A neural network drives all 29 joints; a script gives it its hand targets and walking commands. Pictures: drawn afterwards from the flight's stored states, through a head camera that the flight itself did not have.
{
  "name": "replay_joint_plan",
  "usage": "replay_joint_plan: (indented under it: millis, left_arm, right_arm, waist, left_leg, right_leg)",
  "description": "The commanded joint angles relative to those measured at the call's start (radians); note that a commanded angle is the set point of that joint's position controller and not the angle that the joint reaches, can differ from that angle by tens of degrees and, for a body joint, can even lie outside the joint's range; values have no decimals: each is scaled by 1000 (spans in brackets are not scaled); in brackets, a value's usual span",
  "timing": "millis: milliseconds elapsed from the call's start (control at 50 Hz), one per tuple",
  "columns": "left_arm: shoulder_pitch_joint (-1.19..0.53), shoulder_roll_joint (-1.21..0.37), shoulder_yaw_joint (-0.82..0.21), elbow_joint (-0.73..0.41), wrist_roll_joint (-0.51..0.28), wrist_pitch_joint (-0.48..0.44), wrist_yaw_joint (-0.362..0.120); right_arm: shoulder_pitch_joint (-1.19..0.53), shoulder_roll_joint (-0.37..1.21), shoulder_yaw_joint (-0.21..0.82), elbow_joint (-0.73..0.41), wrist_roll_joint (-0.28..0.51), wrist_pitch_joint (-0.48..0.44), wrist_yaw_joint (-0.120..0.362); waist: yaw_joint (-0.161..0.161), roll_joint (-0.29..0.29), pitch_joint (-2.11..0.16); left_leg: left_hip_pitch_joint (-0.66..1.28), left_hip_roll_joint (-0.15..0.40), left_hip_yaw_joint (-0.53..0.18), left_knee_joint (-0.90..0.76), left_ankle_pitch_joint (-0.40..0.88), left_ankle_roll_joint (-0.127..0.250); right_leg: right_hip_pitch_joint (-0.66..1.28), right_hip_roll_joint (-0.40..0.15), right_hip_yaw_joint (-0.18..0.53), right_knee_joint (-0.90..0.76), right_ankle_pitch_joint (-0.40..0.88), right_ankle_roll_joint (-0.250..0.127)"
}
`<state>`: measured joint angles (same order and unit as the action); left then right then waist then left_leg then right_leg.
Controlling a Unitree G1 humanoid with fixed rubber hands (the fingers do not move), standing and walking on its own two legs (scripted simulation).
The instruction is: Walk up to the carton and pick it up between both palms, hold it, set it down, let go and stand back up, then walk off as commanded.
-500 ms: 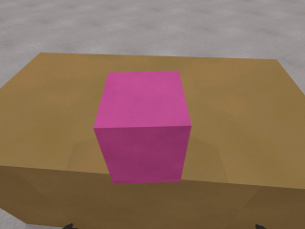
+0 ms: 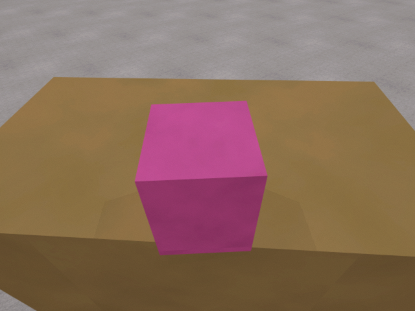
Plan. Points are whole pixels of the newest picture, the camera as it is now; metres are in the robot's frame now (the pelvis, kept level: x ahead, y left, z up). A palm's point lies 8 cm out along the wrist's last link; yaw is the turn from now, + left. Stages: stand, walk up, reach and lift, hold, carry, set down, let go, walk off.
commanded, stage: stand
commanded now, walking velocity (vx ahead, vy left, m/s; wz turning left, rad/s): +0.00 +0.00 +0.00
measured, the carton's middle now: (202, 179) +0.39 +0.04 +0.06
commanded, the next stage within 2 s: walk off in 1.22 s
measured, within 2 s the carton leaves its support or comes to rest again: neither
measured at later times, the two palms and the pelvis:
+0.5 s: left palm out of the picture +0.05 +0.30 -0.11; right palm out of the picture +0.06 -0.31 -0.11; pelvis -0.01 +0.00 +0.00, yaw +0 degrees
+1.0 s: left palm out of the picture +0.06 +0.29 -0.11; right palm out of the picture +0.06 -0.32 -0.11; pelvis -0.01 -0.01 +0.00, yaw -1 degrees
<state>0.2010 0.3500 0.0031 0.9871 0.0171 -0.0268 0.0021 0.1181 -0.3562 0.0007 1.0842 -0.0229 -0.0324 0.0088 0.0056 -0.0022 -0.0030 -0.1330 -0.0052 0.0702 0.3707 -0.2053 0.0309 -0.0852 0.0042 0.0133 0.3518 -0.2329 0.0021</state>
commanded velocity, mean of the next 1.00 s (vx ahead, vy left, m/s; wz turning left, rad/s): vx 0.00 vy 0.00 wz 0.00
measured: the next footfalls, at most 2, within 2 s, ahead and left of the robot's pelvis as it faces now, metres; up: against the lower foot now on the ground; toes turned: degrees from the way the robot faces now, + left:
right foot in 1.84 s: -0.08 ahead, -0.17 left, +0.00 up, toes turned +3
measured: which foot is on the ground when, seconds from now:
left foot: down 0.00-1.00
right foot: down 0.00-1.00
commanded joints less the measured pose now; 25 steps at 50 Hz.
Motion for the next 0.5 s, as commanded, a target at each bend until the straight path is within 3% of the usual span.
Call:
replay_joint_plan:
  millis: [0, 480]
  left_arm:
    - [-23, 203, 43, -37, -1, -21, 14]
    - [-42, 217, 38, 33, -4, -18, 12]
  right_arm:
    - [-50, -208, -41, -40, 3, -17, -12]
    - [-77, -216, -28, 2, 8, -9, -13]
  waist:
    - [-3, 17, 0]
    - [-6, 9, 5]
  left_leg:
    - [38, 141, -156, -77, 181, 14]
    - [47, 147, -151, -117, 106, 12]
  right_leg:
    - [-53, -125, 106, -66, 155, -38]
    - [-45, -135, 124, -107, 135, -37]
